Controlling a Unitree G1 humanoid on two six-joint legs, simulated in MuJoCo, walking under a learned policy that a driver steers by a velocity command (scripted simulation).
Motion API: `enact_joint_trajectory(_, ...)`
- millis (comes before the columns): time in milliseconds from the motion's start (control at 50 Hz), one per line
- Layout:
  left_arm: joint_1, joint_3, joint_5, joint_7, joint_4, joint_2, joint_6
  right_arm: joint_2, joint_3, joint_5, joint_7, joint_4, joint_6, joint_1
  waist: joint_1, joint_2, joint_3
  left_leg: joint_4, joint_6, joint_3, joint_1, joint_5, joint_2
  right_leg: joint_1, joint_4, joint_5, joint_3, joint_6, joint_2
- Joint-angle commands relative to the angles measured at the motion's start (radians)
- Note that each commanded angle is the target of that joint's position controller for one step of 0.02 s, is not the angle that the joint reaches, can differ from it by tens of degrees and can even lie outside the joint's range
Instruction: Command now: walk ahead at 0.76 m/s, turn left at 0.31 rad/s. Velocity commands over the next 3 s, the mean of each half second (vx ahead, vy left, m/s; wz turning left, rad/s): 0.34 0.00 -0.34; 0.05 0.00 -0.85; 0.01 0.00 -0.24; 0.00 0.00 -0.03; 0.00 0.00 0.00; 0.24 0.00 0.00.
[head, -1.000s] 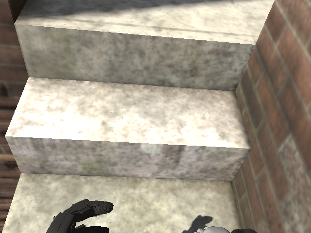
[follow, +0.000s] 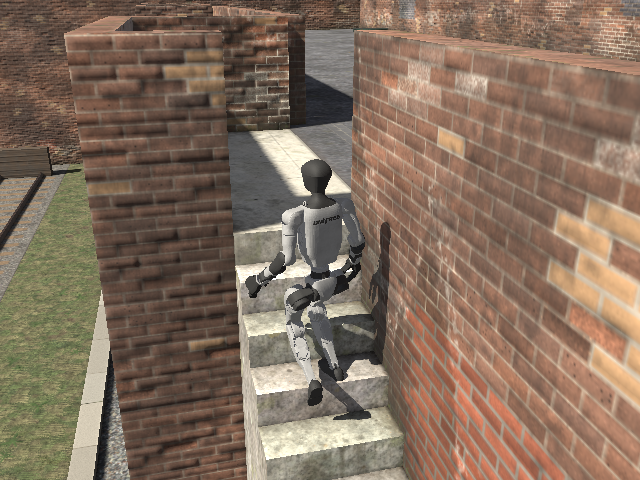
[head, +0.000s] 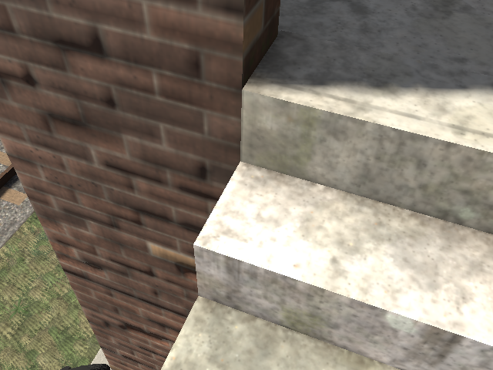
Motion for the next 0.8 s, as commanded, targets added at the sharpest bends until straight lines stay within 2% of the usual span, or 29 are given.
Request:
enact_joint_trajectory(20,-0.078,-0.013,-0.008,-0.008,-0.011,-0.022,-0.068,0.086,0.077,-0.037,-0.001,-0.113,0.008,0.035,-0.088,-0.003,0.026,0.422,-0.035,-0.048,-0.229,0.01,0.074,0.045,-0.611,-0.055,0.647,-0.197,-0.261)
enact_joint_trajectory(60,-0.057,0.007,0.027,-0.014,0.04,0.039,-0.093,0.05,0.078,-0.013,-0.006,-0.123,0.012,-0.009,-0.104,0.003,0.058,0.379,-0.062,-0.087,-0.246,-0.081,0.088,0.076,-0.596,0.118,0.537,-0.177,-0.251)
enact_joint_trajectory(80,-0.152,-0.114,0.099,-0.109,-0.083,-0.07,-0.091,-0.01,0.118,0.064,0.034,-0.199,-0.032,-0.056,-0.016,-0.195,0.227,0.415,0.044,-0.164,-0.462,-0.453,0.045,-0.07,-0.613,0.366,0.394,-0.288,-0.167)
enact_joint_trajectory(100,-0.108,-0.115,0.09,-0.124,-0.036,-0.078,-0.078,0.007,0.123,0.035,0.039,-0.241,-0.034,-0.109,-0.024,-0.14,0.143,0.219,0.025,-0.149,-0.508,-0.677,0.092,0.029,-0.623,0.507,0.43,-0.302,-0.216)
enact_joint_trajectory(120,-0.062,0.017,0.041,-0.024,0.012,0.111,-0.095,0.038,0.101,0.003,0.002,-0.235,-0.01,-0.121,-0.113,-0.022,0.017,-0.103,-0.045,-0.055,-0.287,-0.472,0.197,0.219,-0.551,0.469,0.438,-0.183,-0.237)
enact_joint_trajectory(140,0.242,-0.082,0.07,-0.112,0.058,0.067,-0.094,-0.018,0.158,-0.026,0.039,-0.275,-0.014,-0.2,0.035,-0.163,-0.117,-0.148,-0.014,-0.064,-0.424,-0.482,0.173,0.217,-0.469,0.567,0.395,-0.2,-0.124)
enact_joint_trajectory(160,0.172,-0.069,0.049,-0.17,0.029,0.098,-0.085,0.009,0.168,-0.021,0.071,-0.336,0.001,-0.229,-0.07,-0.106,-0.098,-0.621,-0.076,0.131,-0.199,-0.821,0.218,0.211,-0.622,0.643,0.325,-0.138,-0.107)
enact_joint_trajectory(180,0.135,-0.011,0.073,-0.196,0.018,0.259,-0.049,0.041,0.196,0.008,0.096,-0.297,0.017,-0.21,-0.066,-0.196,-0.047,-0.718,-0.088,0.287,0.131,-0.358,0.128,-0.063,-0.703,0.552,0.29,-0.165,-0.046)
enact_joint_trajectory(200,0.1,0.008,0.078,-0.249,0.0,0.274,-0.035,0.026,0.159,0.049,0.103,-0.215,0.003,-0.064,-0.133,-0.297,-0.067,-0.726,-0.116,0.339,0.461,-0.254,0.102,-0.121,-0.84,0.665,0.338,-0.149,-0.108)
enact_joint_trajectory(220,-0.032,-0.015,0.107,-0.274,-0.075,0.207,-0.057,-0.042,0.138,0.062,0.096,-0.119,-0.019,0.09,-0.191,-0.164,-0.098,-0.878,-0.091,0.225,0.508,-0.132,0.162,0.012,-0.65,0.805,0.297,-0.118,-0.122)
enact_joint_trajectory(240,0.133,-0.04,0.123,-0.281,-0.047,0.074,-0.075,-0.137,0.11,0.053,0.071,-0.083,-0.06,0.093,-0.097,0.033,-0.178,-0.882,0.047,0.061,0.522,0.43,0.275,0.104,-0.407,0.706,0.204,-0.055,-0.038)
enact_joint_trajectory(260,0.466,-0.04,0.112,-0.274,0.025,0.035,-0.075,-0.365,0.044,0.054,0.03,-0.116,-0.073,0.109,0.007,0.313,-0.311,-1.074,0.377,-0.443,0.618,0.663,0.59,0.009,-0.133,0.192,0.236,0.073,0.035)
enact_joint_trajectory(280,0.521,-0.002,0.069,-0.264,0.067,0.111,-0.086,-0.384,0.029,0.062,-0.012,-0.14,-0.078,0.105,-0.053,0.328,-0.152,-1.112,0.496,-0.69,0.54,0.749,0.734,-0.192,0.58,0.12,0.256,0.176,0.094)
enact_joint_trajectory(300,0.484,0.045,0.038,-0.237,0.102,0.187,-0.086,-0.283,0.053,0.025,-0.016,-0.103,-0.074,0.127,-0.069,0.139,-0.186,-1.121,0.376,-0.58,0.524,0.437,0.701,-0.348,1.009,0.24,0.33,0.18,0.139)
enact_joint_trajectory(320,0.421,0.069,0.02,-0.213,0.087,0.221,-0.079,-0.122,0.114,0.0,0.002,-0.124,-0.066,0.062,-0.062,0.089,-0.194,-1.133,0.242,-0.447,0.51,0.029,0.642,-0.409,1.084,0.338,0.413,0.158,0.149)
enact_joint_trajectory(340,0.327,0.059,0.025,-0.184,0.053,0.201,-0.085,-0.003,0.158,-0.015,0.01,-0.167,-0.05,-0.047,-0.065,0.021,-0.088,-1.126,0.155,-0.302,0.454,-0.159,0.563,-0.498,0.936,0.387,0.438,0.133,0.163)
enact_joint_trajectory(360,0.305,0.043,0.051,-0.18,0.039,0.153,-0.087,0.026,0.162,0.002,-0.012,-0.181,-0.053,-0.111,-0.039,0.017,-0.064,-1.156,0.1,-0.183,0.457,-0.222,0.511,-0.502,0.773,0.444,0.405,0.123,0.12)
enact_joint_trajectory(400,0.275,0.025,0.055,-0.199,-0.005,0.125,-0.08,0.003,0.149,0.017,-0.066,-0.201,-0.064,-0.114,-0.031,0.054,-0.082,-1.231,0.089,-0.054,0.538,-0.191,0.479,-0.49,0.577,0.383,0.289,0.141,0.037)
enact_joint_trajectory(440,0.233,0.023,0.023,-0.225,-0.021,0.139,-0.077,-0.109,0.094,-0.009,-0.106,-0.196,-0.079,-0.056,-0.067,0.101,-0.106,-1.278,0.121,0.035,0.434,-0.19,0.472,-0.414,0.719,0.395,0.189,0.193,0.053)
enact_joint_trajectory(460,0.245,0.02,0.006,-0.229,-0.009,0.144,-0.078,-0.128,0.083,-0.026,-0.111,-0.202,-0.086,-0.059,-0.074,0.102,-0.07,-1.299,0.122,0.089,0.367,-0.216,0.476,-0.4,0.713,0.412,0.192,0.207,0.052)
enact_joint_trajectory(500,0.256,0.029,-0.027,-0.236,0.029,0.179,-0.083,-0.161,0.068,-0.005,-0.102,-0.22,-0.089,-0.085,-0.089,0.117,-0.026,-1.35,0.133,0.121,0.28,-0.363,0.517,-0.371,0.746,0.411,0.2,0.223,0.06)
enact_joint_trajectory(560,0.273,0.045,-0.036,-0.217,0.068,0.245,-0.091,-0.147,0.08,0.012,-0.069,-0.276,-0.077,-0.208,-0.063,0.1,-0.017,-1.366,0.147,0.129,0.231,-0.438,0.574,-0.354,0.851,0.444,0.242,0.215,0.09)
enact_joint_trajectory(580,0.237,0.052,-0.03,-0.21,0.072,0.253,-0.096,-0.125,0.089,0.02,-0.07,-0.31,-0.09,-0.22,-0.067,0.068,0.009,-1.361,0.129,0.153,0.26,-0.448,0.561,-0.334,0.741,0.492,0.241,0.222,0.081)
enact_joint_trajectory(640,0.213,0.025,-0.01,-0.242,0.075,0.207,-0.086,-0.173,0.068,0.053,-0.116,-0.346,-0.124,-0.251,-0.038,0.069,-0.066,-1.361,0.05,0.24,0.307,-0.445,0.508,-0.163,0.367,0.467,0.112,0.223,0.017)
enact_joint_trajectory(660,0.222,0.013,0.006,-0.258,0.063,0.18,-0.08,-0.18,0.061,0.031,-0.118,-0.361,-0.127,-0.276,-0.023,0.069,-0.083,-1.368,0.02,0.254,0.343,-0.471,0.511,-0.053,0.071,0.414,0.106,0.204,-0.017)
enact_joint_trajectory(700,0.169,-0.003,-0.008,-0.292,0.046,0.141,-0.066,-0.216,0.033,0.012,-0.118,-0.324,-0.1,-0.228,-0.053,0.126,-0.016,-1.36,0.028,0.263,0.37,-0.474,0.543,0.099,-0.363,0.268,0.09,0.163,-0.039)
enact_joint_trajectory(760,0.282,-0.013,-0.004,-0.286,0.056,0.1,-0.052,-0.201,0.029,-0.001,-0.102,-0.261,-0.064,-0.241,0.014,0.142,-0.015,-1.192,0.082,0.259,0.474,-0.127,0.69,0.293,-0.878,0.574,0.057,0.046,-0.015)
enact_joint_trajectory(780,0.276,0.013,0.024,-0.265,0.086,0.137,-0.078,-0.153,0.04,0.008,-0.091,-0.243,-0.059,-0.168,-0.018,0.071,-0.045,-1.036,0.057,0.304,0.448,-0.138,0.63,0.407,-1.023,0.7,0.02,-0.012,0.039)
enact_joint_trajectory(800,0.312,0.048,0.068,-0.223,0.103,0.235,-0.085,-0.056,0.056,0.012,-0.083,-0.237,-0.063,-0.068,-0.067,-0.048,-0.104,-0.759,-0.045,0.422,0.241,-0.264,0.484,0.569,-0.869,1.196,0.213,-0.161,-0.053)
Next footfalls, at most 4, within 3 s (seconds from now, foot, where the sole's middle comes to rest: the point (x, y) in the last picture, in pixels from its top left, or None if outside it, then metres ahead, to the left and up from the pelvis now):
0.22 left None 0.20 0.19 -0.66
0.78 right None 0.09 -0.10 -0.66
1.20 left None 0.17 0.10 -0.66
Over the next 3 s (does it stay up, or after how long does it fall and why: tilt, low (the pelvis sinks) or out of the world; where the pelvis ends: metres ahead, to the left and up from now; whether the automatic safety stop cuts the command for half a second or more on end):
stays up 0.14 0.01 0.11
